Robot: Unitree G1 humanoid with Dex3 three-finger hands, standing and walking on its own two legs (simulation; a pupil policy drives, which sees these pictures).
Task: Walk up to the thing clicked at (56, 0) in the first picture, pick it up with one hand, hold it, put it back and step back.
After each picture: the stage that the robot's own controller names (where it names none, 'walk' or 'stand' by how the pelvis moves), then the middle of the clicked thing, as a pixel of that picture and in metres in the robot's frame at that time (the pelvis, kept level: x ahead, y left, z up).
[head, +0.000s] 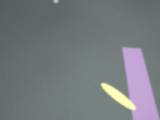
stand; out of the picture +2.38 +0.35 -0.65
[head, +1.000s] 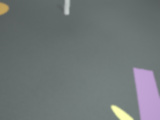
walk; (66, 6) +2.26 +0.15 -0.63
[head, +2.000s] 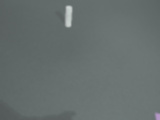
walk; (68, 16) +1.64 +0.07 -0.64
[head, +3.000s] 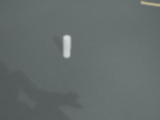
walk; (66, 47) +1.15 +0.09 -0.64
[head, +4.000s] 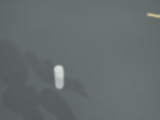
walk; (59, 77) +0.76 +0.14 -0.63
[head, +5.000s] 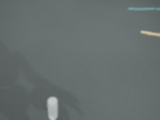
walk; (52, 109) +0.55 +0.12 -0.64
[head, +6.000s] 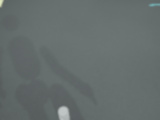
stand; (64, 118) +0.46 +0.13 -0.64
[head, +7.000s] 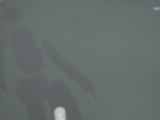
stand; (60, 118) +0.44 +0.13 -0.64
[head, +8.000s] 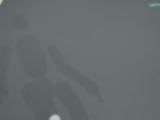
stand; out of the picture +0.40 +0.19 -0.64
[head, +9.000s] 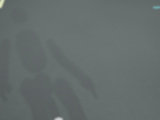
stand; out of the picture +0.38 +0.16 -0.66
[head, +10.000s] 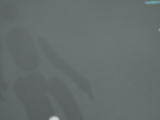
stand; out of the picture +0.37 +0.18 -0.65
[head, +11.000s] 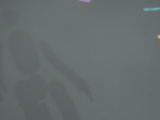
stand; out of the picture +0.34 +0.18 -0.66
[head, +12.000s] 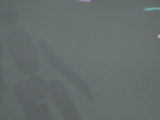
stand; out of the picture +0.35 +0.18 -0.66
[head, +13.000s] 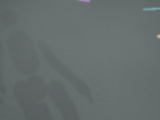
go down; out of the picture +0.35 +0.18 -0.66
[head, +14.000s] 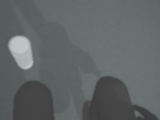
go down; (23, 55) +0.45 +0.18 -0.28
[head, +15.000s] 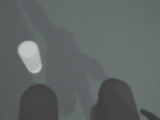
approach; (32, 59) +0.44 +0.17 -0.27
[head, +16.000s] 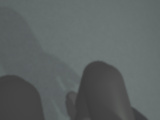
close in; out of the picture +0.45 +0.21 -0.17
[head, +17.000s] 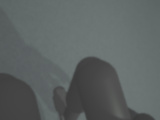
close; out of the picture +0.44 +0.22 -0.17
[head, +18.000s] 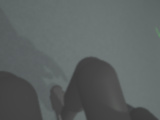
lift; out of the picture +0.40 +0.22 -0.17
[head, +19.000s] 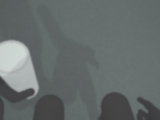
lift; (21, 76) +0.33 +0.18 +0.02
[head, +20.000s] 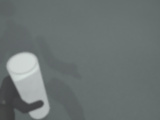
hold; (32, 90) +0.30 +0.15 +0.05
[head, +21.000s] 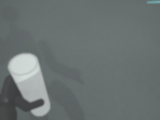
hold; (33, 89) +0.30 +0.15 +0.05
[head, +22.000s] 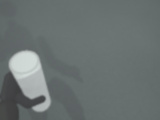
crouch; (34, 86) +0.31 +0.15 +0.05
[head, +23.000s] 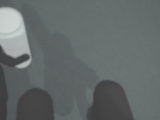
crouch; (15, 44) +0.44 +0.17 -0.04
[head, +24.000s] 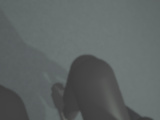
lower; out of the picture +0.46 +0.23 -0.17
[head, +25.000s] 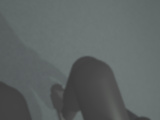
lower; out of the picture +0.46 +0.23 -0.16
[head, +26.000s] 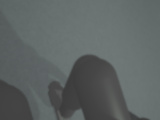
lower; out of the picture +0.45 +0.24 -0.17
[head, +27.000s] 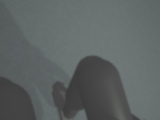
lower; out of the picture +0.44 +0.23 -0.17
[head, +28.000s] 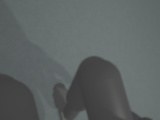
loosen; out of the picture +0.41 +0.20 -0.17
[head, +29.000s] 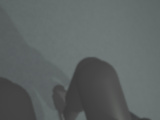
withdraw; out of the picture +0.43 +0.20 -0.18
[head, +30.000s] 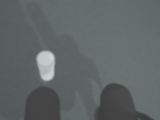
walk; (46, 67) +0.43 +0.13 -0.31
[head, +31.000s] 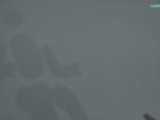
stand; out of the picture +0.35 +0.13 -0.59
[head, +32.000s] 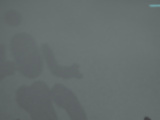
stand; out of the picture +0.35 +0.13 -0.60
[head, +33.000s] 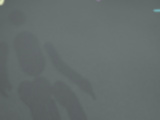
stand; out of the picture +0.36 +0.12 -0.63
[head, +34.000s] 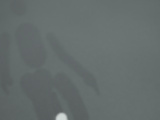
walk; out of the picture +0.37 +0.13 -0.65
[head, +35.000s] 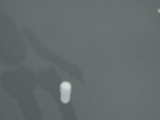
walk; (65, 93) +0.53 +0.06 -0.64
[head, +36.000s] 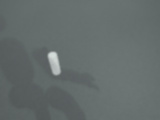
walk; (54, 64) +0.80 +0.23 -0.62
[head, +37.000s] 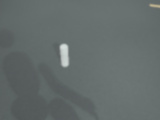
stand; (64, 56) +1.02 +0.15 -0.64
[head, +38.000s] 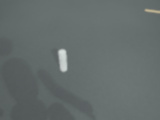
stand; (63, 60) +1.03 +0.16 -0.66
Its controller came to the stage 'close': yes
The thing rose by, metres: 0.69
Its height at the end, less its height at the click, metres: +0.00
